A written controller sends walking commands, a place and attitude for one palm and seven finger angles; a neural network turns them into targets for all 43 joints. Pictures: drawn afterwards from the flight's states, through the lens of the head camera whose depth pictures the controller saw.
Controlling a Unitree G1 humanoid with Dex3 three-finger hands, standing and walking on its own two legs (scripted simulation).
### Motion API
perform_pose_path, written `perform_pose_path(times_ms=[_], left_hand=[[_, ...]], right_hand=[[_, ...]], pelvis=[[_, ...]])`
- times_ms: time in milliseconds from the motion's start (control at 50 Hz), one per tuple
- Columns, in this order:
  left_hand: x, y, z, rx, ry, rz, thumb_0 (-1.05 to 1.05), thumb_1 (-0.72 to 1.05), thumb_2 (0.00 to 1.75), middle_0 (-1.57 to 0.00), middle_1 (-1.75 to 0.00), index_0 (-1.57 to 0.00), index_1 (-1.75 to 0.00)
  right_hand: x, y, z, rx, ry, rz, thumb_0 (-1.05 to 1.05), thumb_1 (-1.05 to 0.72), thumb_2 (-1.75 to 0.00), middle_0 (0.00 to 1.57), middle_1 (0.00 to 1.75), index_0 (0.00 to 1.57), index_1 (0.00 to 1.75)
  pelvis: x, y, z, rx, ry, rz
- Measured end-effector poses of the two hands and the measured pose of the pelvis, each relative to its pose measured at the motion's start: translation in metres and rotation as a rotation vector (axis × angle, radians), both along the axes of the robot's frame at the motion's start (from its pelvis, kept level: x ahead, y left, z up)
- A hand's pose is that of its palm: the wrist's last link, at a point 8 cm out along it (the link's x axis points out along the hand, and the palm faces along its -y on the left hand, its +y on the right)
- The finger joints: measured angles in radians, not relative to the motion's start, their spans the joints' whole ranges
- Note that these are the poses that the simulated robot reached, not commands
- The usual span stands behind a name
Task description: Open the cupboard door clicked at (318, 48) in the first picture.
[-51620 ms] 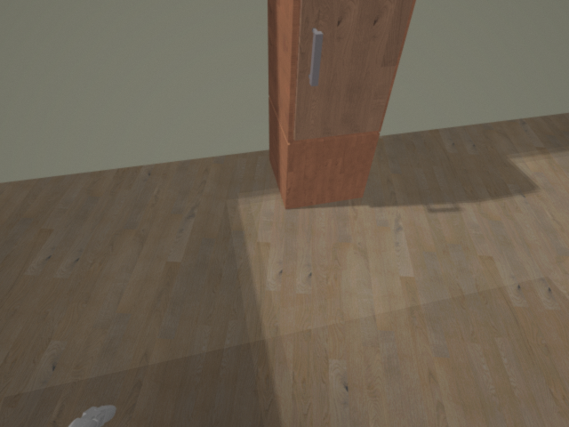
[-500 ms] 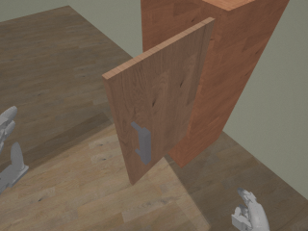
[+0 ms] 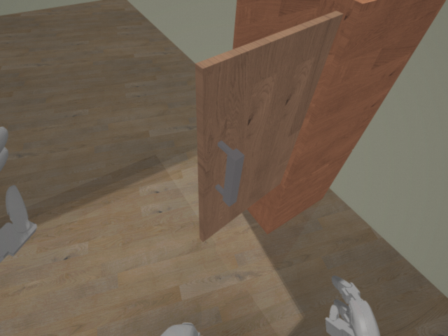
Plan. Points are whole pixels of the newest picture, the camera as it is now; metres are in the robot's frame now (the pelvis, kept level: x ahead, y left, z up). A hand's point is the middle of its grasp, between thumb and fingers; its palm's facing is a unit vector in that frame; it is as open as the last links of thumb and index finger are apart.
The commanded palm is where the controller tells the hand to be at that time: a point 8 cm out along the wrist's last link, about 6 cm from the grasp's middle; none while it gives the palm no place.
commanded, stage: step back with the hand held close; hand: left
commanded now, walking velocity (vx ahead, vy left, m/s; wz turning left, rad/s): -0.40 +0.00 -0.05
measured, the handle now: (226, 174) +0.44 +0.03 +0.01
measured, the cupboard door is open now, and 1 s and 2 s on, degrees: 97 97 97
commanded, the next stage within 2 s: stop stepping back and stand still in 0.34 s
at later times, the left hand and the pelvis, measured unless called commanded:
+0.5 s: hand (57, 267) +0.16 +0.20 +0.17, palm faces +0.23 -0.82 -0.51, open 7.4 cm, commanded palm +0.09 +0.26 +0.19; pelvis -0.08 -0.03 +0.01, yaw -6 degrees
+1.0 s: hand (12, 313) +0.12 +0.23 +0.17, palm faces +0.39 -0.81 -0.44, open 7.4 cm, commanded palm +0.05 +0.27 +0.19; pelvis -0.11 -0.02 +0.01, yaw -3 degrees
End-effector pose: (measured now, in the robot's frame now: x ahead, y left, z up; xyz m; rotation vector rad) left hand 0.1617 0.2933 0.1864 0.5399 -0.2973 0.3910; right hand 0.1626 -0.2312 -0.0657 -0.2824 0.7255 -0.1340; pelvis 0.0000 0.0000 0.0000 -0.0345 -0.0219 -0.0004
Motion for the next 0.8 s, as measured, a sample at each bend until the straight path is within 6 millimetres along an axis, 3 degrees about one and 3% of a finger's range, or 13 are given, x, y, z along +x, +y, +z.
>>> perform_pose_path(times_ms=[100,220,280,360,440,540,640,800], left_hand=[[-0.007,0.007,0.005,0.055,-0.010,-0.037,0.02,0.88,0.90,-0.22,-0.30,-0.22,-0.30],[-0.026,0.018,0.019,0.074,-0.002,0.030,0.02,0.88,0.90,-0.22,-0.30,-0.22,-0.30],[-0.033,0.009,0.015,0.023,0.020,0.034,0.02,0.89,0.90,-0.21,-0.30,-0.21,-0.30],[-0.034,-0.021,0.001,0.007,0.050,-0.043,0.02,0.89,0.90,-0.21,-0.30,-0.21,-0.30],[-0.032,-0.045,0.000,0.027,0.077,-0.159,0.02,0.89,0.90,-0.21,-0.30,-0.21,-0.30],[-0.038,-0.043,0.013,0.070,0.091,-0.202,0.02,0.88,0.90,-0.22,-0.30,-0.22,-0.30],[-0.053,-0.038,0.019,0.062,0.085,-0.165,0.02,0.88,0.90,-0.22,-0.30,-0.22,-0.30],[-0.096,-0.034,-0.001,0.023,0.162,-0.049,0.02,0.88,0.90,-0.21,-0.30,-0.22,-0.30]], right_hand=[[-0.017,-0.003,0.002,-0.027,-0.004,-0.032,0.01,-0.90,-0.90,0.20,0.30,0.21,0.30],[-0.034,0.002,0.007,0.007,0.008,-0.028,0.01,-0.90,-0.90,0.20,0.30,0.20,0.30],[-0.039,0.002,0.008,0.027,0.003,-0.009,0.01,-0.90,-0.90,0.20,0.30,0.20,0.30],[-0.046,-0.007,-0.003,0.047,-0.013,0.016,0.01,-0.90,-0.90,0.20,0.30,0.21,0.30],[-0.069,-0.020,-0.008,0.042,0.030,-0.038,0.01,-0.90,-0.90,0.20,0.30,0.21,0.30],[-0.098,-0.039,0.013,0.002,0.017,-0.130,0.01,-0.90,-0.90,0.20,0.30,0.21,0.30],[-0.121,-0.055,0.025,-0.025,-0.052,-0.152,0.01,-0.90,-0.90,0.20,0.30,0.20,0.30],[-0.157,-0.064,0.001,-0.018,0.058,-0.156,0.01,-0.90,-0.90,0.20,0.29,0.20,0.30]], pelvis=[[-0.015,0.006,-0.002,-0.014,-0.003,0.005],[-0.025,0.000,0.010,-0.029,0.049,-0.005],[-0.035,-0.006,0.012,-0.012,0.090,-0.038],[-0.062,-0.018,0.003,0.031,0.123,-0.085],[-0.080,-0.024,0.006,0.011,0.091,-0.091],[-0.076,-0.025,0.012,0.007,0.072,-0.117],[-0.088,-0.025,0.016,0.024,0.044,-0.099],[-0.105,-0.031,0.013,0.041,0.032,-0.086]])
